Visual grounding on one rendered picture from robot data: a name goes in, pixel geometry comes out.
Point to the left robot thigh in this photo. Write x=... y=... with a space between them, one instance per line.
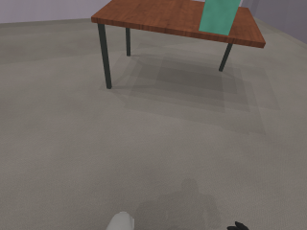
x=121 y=221

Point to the table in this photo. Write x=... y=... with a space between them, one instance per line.
x=172 y=17

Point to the carton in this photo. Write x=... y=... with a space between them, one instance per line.
x=218 y=16

